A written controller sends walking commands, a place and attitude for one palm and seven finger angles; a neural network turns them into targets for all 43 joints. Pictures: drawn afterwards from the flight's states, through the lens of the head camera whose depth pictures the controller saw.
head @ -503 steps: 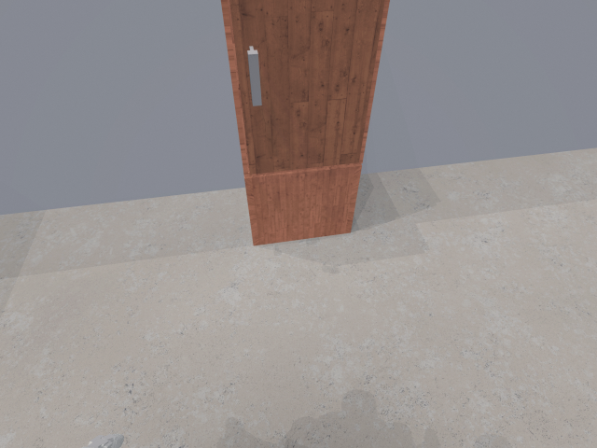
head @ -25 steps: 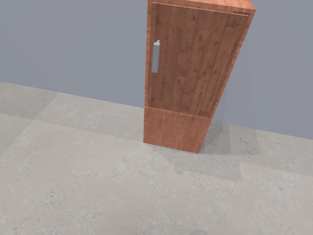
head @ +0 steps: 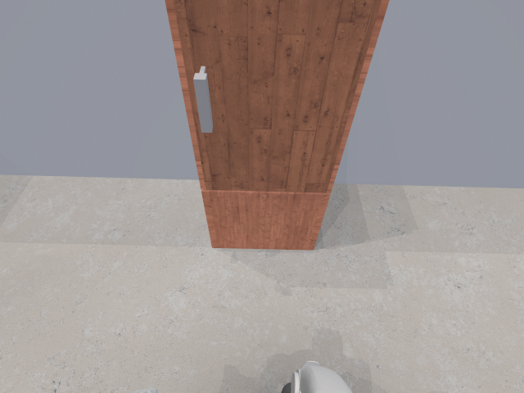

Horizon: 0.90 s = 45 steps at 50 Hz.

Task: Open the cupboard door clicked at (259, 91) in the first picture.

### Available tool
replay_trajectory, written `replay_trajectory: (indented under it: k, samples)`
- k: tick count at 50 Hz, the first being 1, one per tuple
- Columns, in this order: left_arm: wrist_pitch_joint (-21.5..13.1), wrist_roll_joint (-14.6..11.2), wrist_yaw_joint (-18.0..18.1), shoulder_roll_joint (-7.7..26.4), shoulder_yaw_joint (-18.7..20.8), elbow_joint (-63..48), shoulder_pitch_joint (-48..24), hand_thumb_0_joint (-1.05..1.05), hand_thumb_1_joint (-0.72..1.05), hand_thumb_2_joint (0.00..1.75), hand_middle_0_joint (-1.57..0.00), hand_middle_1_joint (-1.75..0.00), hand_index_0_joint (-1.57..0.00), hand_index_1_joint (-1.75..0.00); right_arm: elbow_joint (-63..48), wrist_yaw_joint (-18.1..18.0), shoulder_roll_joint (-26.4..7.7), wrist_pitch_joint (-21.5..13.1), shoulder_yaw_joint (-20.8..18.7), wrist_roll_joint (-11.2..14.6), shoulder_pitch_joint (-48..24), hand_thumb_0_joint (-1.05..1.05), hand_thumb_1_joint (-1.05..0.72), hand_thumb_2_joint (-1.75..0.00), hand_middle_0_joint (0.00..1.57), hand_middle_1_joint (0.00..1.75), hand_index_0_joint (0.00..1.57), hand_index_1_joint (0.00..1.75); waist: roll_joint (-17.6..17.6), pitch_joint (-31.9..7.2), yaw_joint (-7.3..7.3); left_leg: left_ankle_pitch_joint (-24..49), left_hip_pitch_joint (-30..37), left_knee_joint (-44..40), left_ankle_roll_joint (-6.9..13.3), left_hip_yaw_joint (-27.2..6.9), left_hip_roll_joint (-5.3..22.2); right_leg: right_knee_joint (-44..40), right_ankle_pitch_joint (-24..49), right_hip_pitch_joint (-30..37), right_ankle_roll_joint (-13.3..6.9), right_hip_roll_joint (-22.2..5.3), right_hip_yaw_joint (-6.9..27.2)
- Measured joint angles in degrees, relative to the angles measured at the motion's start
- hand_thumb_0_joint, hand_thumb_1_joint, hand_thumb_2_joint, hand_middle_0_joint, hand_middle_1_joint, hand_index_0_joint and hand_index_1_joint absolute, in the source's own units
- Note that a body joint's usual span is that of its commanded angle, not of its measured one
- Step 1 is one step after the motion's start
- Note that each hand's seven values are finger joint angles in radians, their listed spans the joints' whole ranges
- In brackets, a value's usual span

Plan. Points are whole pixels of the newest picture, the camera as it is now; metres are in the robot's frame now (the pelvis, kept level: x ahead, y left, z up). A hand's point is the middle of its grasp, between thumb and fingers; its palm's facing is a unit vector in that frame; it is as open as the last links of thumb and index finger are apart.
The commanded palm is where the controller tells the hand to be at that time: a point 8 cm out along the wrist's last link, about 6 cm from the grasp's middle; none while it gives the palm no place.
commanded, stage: take the last steps up to it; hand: left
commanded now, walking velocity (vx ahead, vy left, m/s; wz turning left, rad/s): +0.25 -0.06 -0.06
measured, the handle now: (205, 99) +0.74 +0.13 +0.03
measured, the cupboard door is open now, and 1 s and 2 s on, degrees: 0 0 0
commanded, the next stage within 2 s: come to a stop and stand still in 0.24 s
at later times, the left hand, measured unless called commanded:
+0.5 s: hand out of the picture +0.15 +0.12 -0.16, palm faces +0.07 -0.98 -0.17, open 7.3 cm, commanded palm none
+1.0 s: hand (190, 351) +0.22 +0.13 -0.16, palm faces +0.04 -0.95 -0.31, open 7.4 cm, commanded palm none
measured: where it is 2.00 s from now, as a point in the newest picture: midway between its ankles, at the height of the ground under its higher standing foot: outside the picture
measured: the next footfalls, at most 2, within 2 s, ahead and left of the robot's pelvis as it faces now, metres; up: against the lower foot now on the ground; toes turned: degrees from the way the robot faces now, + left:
right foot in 0.08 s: +0.17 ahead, -0.09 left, +0.00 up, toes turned -8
left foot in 0.54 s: +0.28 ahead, +0.10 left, +0.00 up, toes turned +3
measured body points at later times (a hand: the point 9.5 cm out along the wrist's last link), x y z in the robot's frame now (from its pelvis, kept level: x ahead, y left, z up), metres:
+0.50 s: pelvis +0.18 -0.03 +0.01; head +0.20 -0.05 +0.46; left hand +0.15 +0.17 -0.15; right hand +0.27 -0.25 -0.15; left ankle +0.24 +0.11 -0.71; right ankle +0.13 -0.08 -0.73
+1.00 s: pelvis +0.15 -0.08 -0.01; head +0.14 -0.10 +0.44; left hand +0.22 +0.18 -0.14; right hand +0.23 -0.35 -0.16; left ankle +0.18 +0.06 -0.69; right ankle +0.17 -0.19 -0.73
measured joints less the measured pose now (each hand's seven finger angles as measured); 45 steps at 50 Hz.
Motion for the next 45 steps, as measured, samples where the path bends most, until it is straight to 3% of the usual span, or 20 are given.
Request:
replay_trajectory:
  k: [3,5,7,10,14,18,23,28,30,32,34,37,40,43,45]
  samples:
    - [-1.8,0.1,0.1,-0.5,-0.6,-0.7,-0.3,0.01,0.91,0.90,-0.19,-0.30,-0.19,-0.30,0.9,0.3,0.1,0.7,-0.4,0.5,0.7,0.00,-0.90,-0.89,0.20,0.30,0.20,0.30,0.0,0.7,0.39,-3.2,-0.7,8.5,-1.3,0.8,1.9,-9.5,1.0,6.5,-1.9,2.5,-2.1]
    - [-3.6,0.2,0.2,-0.5,-0.6,-0.9,0.5,0.00,0.91,0.90,-0.19,-0.30,-0.19,-0.30,1.1,0.8,0.2,1.3,-0.8,1.3,0.9,0.00,-0.90,-0.89,0.20,0.30,0.20,0.30,-1.3,0.0,1.34,-4.7,-7.7,27.0,-1.7,-0.4,2.6,-11.7,1.9,9.8,-5.3,2.3,-1.8]
    - [-4.1,-0.4,0.6,-1.2,-0.7,-0.6,1.5,0.00,0.91,0.90,-0.19,-0.30,-0.19,-0.30,0.5,1.0,-0.9,2.3,-1.7,1.7,-1.8,0.00,-0.90,-0.89,0.20,0.30,0.20,0.30,-0.3,0.5,1.81,-4.9,-16.7,46.8,-0.7,-5.1,3.1,-10.5,-1.2,11.4,-5.5,3.4,-2.3]
    - [-4.5,-1.3,2.2,-0.6,0.7,-0.5,2.9,-0.03,0.95,0.90,-0.20,-0.30,-0.20,-0.30,-2.2,1.2,-2.6,2.9,-2.7,1.1,-6.8,0.00,-0.90,-0.89,0.20,0.30,0.20,0.30,0.6,0.1,2.04,1.6,-28.2,57.0,-0.6,-8.4,4.8,-15.1,-1.1,15.4,-4.1,4.5,-3.0]
    - [-4.5,-0.3,2.5,0.3,0.2,1.2,5.6,-0.03,0.96,0.90,-0.20,-0.30,-0.20,-0.30,-6.8,1.3,-5.3,2.9,-3.6,0.3,-13.7,0.00,-0.91,-0.89,0.20,0.30,0.20,0.30,1.3,-1.2,2.17,5.5,-37.1,51.3,-1.7,-9.0,7.2,-21.0,0.0,19.1,-4.6,5.2,-2.5]
    - [-4.5,-0.1,2.0,-0.8,-0.7,3.1,8.4,-0.02,0.94,0.90,-0.20,-0.30,-0.19,-0.30,-9.5,1.6,-7.1,2.7,-3.9,0.2,-19.2,0.00,-0.91,-0.89,0.19,0.30,0.19,0.29,2.2,-2.1,2.93,8.2,-39.6,41.9,-3.1,-8.9,8.0,-24.1,-0.4,21.9,-4.2,5.2,-1.9]
    - [-4.1,0.0,2.0,-2.9,-2.0,4.6,11.2,0.00,0.92,0.90,-0.19,-0.30,-0.19,-0.30,-9.7,1.4,-7.3,2.7,-2.7,0.7,-24.2,0.00,-0.91,-0.89,0.19,0.30,0.19,0.29,2.2,-1.7,5.53,8.9,-34.9,27.3,-4.3,-8.3,6.3,-24.3,-2.7,24.8,-3.2,4.9,-0.7]
    - [-2.1,-0.3,2.6,-4.2,-2.6,5.5,13.4,0.00,0.91,0.90,-0.20,-0.30,-0.20,-0.30,-9.5,1.0,-5.4,3.3,-1.9,1.1,-26.9,0.00,-0.91,-0.89,0.19,0.30,0.19,0.30,1.1,-0.9,7.00,14.6,-26.8,15.5,-3.1,-7.1,3.5,-18.1,-8.0,25.0,-1.8,4.3,0.0]
    - [-1.0,-0.5,3.2,-3.9,-2.4,5.0,12.8,0.00,0.91,0.90,-0.20,-0.30,-0.20,-0.30,-10.0,0.9,-4.2,3.4,-1.7,1.1,-27.6,0.00,-0.91,-0.89,0.19,0.30,0.19,0.30,-0.7,0.5,7.31,11.7,-25.5,14.9,-2.3,-6.2,2.7,-11.9,-8.6,22.7,0.1,2.9,0.7]
    - [-0.2,-0.7,3.4,-3.5,-2.1,3.8,11.9,0.00,0.91,0.90,-0.20,-0.30,-0.20,-0.30,-10.6,0.6,-3.6,3.5,-1.4,1.2,-28.1,0.00,-0.91,-0.89,0.20,0.30,0.20,0.30,-1.2,1.8,7.30,11.0,-24.7,14.2,-1.8,-5.6,2.8,-2.7,-15.9,18.5,2.0,2.6,2.9]
    - [0.7,-0.7,3.4,-3.0,-1.4,2.5,10.3,0.00,0.91,0.90,-0.20,-0.30,-0.20,-0.30,-11.5,0.0,-3.5,3.8,-2.2,1.4,-28.4,-0.01,-0.91,-0.89,0.20,0.30,0.20,0.30,-0.9,3.1,6.72,11.8,-24.6,13.3,-1.9,-5.7,3.1,5.4,-19.8,14.2,2.7,2.5,5.1]
    - [1.4,-0.6,3.2,-1.5,-0.1,0.2,7.6,0.00,0.91,0.90,-0.20,-0.30,-0.20,-0.30,-12.3,-0.2,-5.0,4.7,-3.0,0.8,-29.2,-0.03,-0.93,-0.89,0.20,0.30,0.20,0.30,0.0,4.5,6.10,13.0,-25.3,12.9,-2.5,-6.1,3.8,11.1,-19.5,9.7,3.4,1.7,7.5]
    - [1.4,-0.5,3.0,0.5,1.0,-1.9,5.7,0.00,0.91,0.90,-0.20,-0.30,-0.20,-0.30,-12.2,0.2,-6.6,5.7,-3.7,0.3,-28.9,-0.02,-0.92,-0.89,0.20,0.30,0.20,0.30,0.7,4.4,5.91,13.6,-26.5,13.5,-3.5,-6.9,4.7,8.2,-17.2,9.1,3.7,0.3,8.0]
    - [0.6,-0.1,2.7,2.6,0.5,-4.0,5.8,0.00,0.91,0.90,-0.20,-0.30,-0.19,-0.30,-12.3,0.8,-8.1,6.4,-3.9,0.3,-27.5,-0.01,-0.92,-0.89,0.20,0.30,0.20,0.30,1.2,3.0,5.86,12.9,-28.4,16.6,-4.9,-7.7,5.6,-5.3,-8.8,13.8,4.2,-1.0,7.3]
    - [0.1,0.6,2.8,3.9,0.4,-5.6,6.9,0.00,0.91,0.90,-0.20,-0.30,-0.19,-0.30,-13.6,1.3,-8.8,6.6,-4.1,0.1,-25.9,-0.01,-0.91,-0.89,0.20,0.30,0.20,0.30,0.5,1.5,5.77,5.8,-31.5,23.3,-4.2,-9.7,4.6,-6.7,-6.0,13.3,3.3,-0.9,7.6]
